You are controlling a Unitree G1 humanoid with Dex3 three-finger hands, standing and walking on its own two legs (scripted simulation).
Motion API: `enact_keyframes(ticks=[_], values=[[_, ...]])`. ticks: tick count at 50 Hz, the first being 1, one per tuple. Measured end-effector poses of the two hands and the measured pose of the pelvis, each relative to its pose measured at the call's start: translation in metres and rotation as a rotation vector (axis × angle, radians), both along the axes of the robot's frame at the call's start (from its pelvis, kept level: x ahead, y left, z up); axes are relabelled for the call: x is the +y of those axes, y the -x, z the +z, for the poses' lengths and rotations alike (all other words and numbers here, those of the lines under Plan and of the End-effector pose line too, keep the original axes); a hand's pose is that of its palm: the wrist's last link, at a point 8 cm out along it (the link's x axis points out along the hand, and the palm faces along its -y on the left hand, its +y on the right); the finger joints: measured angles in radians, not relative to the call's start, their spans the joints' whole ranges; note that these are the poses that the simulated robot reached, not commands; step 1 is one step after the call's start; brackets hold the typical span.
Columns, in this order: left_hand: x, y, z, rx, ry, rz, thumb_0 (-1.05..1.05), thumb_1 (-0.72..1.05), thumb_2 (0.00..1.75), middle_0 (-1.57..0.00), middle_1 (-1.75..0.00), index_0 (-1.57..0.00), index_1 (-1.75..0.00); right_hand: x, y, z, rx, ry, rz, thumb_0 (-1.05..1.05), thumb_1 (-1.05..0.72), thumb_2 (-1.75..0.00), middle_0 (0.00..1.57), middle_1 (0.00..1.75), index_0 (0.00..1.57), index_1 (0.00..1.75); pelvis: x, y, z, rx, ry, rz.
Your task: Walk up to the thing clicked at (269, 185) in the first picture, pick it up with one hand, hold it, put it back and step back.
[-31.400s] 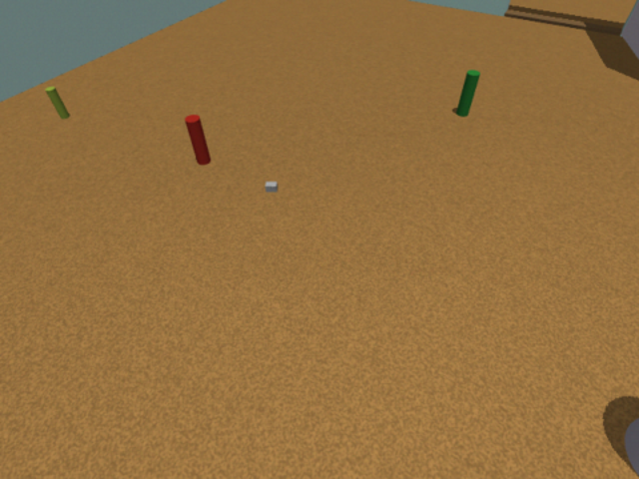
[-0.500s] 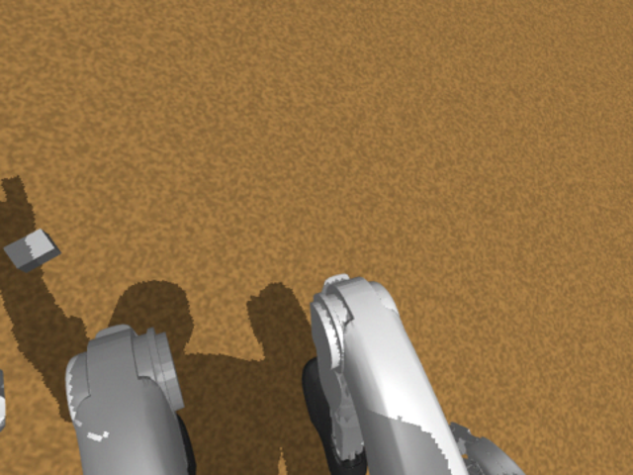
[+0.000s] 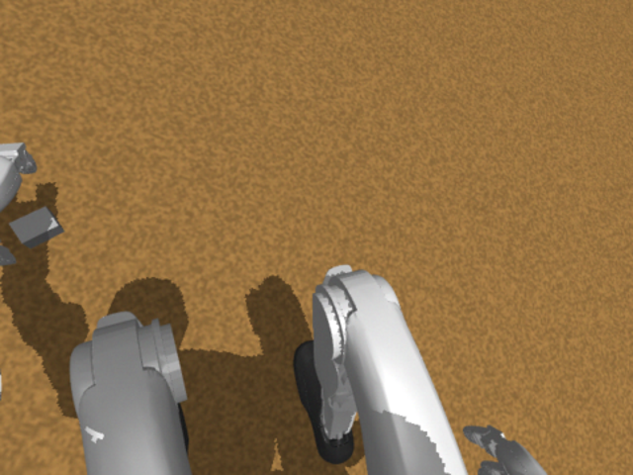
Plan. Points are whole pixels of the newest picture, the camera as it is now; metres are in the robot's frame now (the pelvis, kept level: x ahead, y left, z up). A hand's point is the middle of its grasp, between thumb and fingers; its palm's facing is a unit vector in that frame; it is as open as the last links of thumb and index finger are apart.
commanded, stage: withdraw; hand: left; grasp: from above
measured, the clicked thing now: (37, 227) +0.50 +0.30 -0.32
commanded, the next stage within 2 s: home in 0.06 s
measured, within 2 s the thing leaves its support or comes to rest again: neither
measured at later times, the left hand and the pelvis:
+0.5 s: hand out of the picture +0.47 +0.31 -0.07, palm faces -0.35 -0.27 -0.90, open 10.5 cm; pelvis +0.02 +0.01 +0.05, yaw +2 degrees
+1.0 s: hand out of the picture +0.28 +0.24 +0.14, palm faces -0.01 -0.89 -0.45, open 7.4 cm; pelvis +0.03 +0.00 +0.24, yaw +7 degrees
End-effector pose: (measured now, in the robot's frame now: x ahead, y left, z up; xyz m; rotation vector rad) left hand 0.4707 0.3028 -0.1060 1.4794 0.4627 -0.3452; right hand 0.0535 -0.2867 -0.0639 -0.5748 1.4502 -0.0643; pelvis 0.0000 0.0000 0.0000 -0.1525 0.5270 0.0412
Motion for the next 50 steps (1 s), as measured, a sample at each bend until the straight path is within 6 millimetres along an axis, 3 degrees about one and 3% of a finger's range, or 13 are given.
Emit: enact_keyframes(ticks=[5, 9, 15, 20, 26, 31, 36, 43, 50], values=[[0.008, -0.008, -0.015, -0.063, -0.022, 0.021, 0.00, -0.25, 0.79, -0.31, -0.76, -0.31, -0.76, 0.016, 0.016, -0.017, 0.043, -0.024, -0.017, 0.00, -0.89, -0.90, 0.20, 0.30, 0.20, 0.29, 0.003, -0.002, -0.014, 0.000, 0.008, -0.003], [0.012, -0.021, -0.011, -0.117, -0.050, 0.039, 0.00, -0.23, 0.78, -0.32, -0.75, -0.32, -0.74, 0.032, 0.020, -0.029, 0.053, -0.071, -0.043, 0.00, -0.89, -0.90, 0.20, 0.30, 0.20, 0.29, 0.005, -0.007, -0.018, 0.024, 0.012, -0.005], [0.010, -0.037, 0.016, -0.171, -0.057, 0.096, 0.00, -0.18, 0.81, -0.29, -0.72, -0.29, -0.71, 0.050, 0.009, -0.033, 0.019, -0.150, -0.090, 0.00, -0.89, -0.90, 0.21, 0.30, 0.20, 0.29, 0.007, -0.015, -0.007, 0.072, 0.011, -0.004], [0.010, -0.031, 0.052, -0.162, -0.005, 0.196, 0.00, 0.00, 0.84, -0.26, -0.61, -0.25, -0.61, 0.052, -0.010, -0.020, -0.031, -0.195, -0.127, 0.00, -0.89, -0.90, 0.21, 0.30, 0.21, 0.29, 0.007, -0.021, 0.017, 0.104, 0.001, 0.004], [0.013, 0.009, 0.102, -0.093, 0.118, 0.316, 0.00, 0.34, 0.82, -0.23, -0.44, -0.21, -0.44, 0.040, -0.041, 0.012, -0.100, -0.214, -0.130, 0.00, -0.90, -0.90, 0.21, 0.30, 0.20, 0.29, 0.005, -0.023, 0.059, 0.104, -0.020, 0.017], [0.008, 0.062, 0.139, -0.038, 0.287, 0.396, 0.00, 0.63, 0.85, -0.22, -0.35, -0.21, -0.35, 0.027, -0.076, 0.050, -0.189, -0.192, -0.085, 0.00, -0.90, -0.90, 0.21, 0.30, 0.20, 0.29, 0.002, -0.021, 0.096, 0.080, -0.036, 0.026], [-0.002, 0.115, 0.178, -0.057, 0.464, 0.476, 0.00, 0.78, 0.87, -0.22, -0.32, -0.21, -0.32, 0.023, -0.118, 0.094, -0.325, -0.170, -0.033, 0.01, -0.90, -0.90, 0.20, 0.30, 0.20, 0.29, -0.001, -0.018, 0.132, 0.040, -0.048, 0.041], [-0.011, 0.172, 0.229, -0.065, 0.617, 0.655, 0.00, 0.86, 0.89, -0.22, -0.31, -0.21, -0.30, 0.044, -0.170, 0.162, -0.535, -0.201, 0.022, 0.01, -0.90, -0.90, 0.20, 0.30, 0.20, 0.29, -0.003, -0.017, 0.184, -0.028, -0.061, 0.064], [-0.022, 0.207, 0.284, -0.036, 0.786, 0.835, 0.01, 0.89, 0.89, -0.21, -0.30, -0.21, -0.30, 0.071, -0.194, 0.226, -0.672, -0.259, 0.035, 0.01, -0.90, -0.90, 0.20, 0.30, 0.20, 0.29, -0.001, -0.027, 0.237, -0.097, -0.073, 0.083]])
